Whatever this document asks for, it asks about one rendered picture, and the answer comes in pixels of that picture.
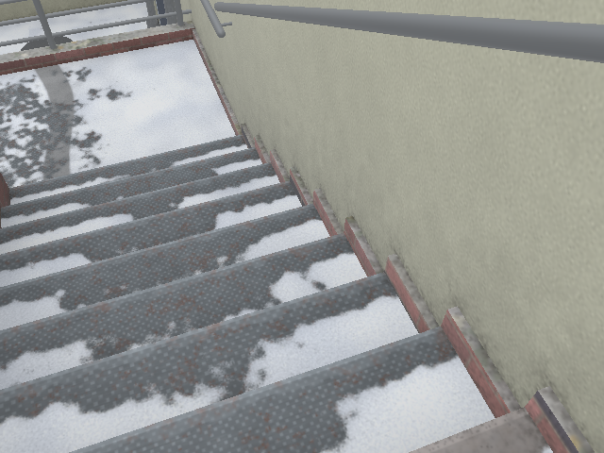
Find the stairs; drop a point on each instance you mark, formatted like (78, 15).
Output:
(186, 302)

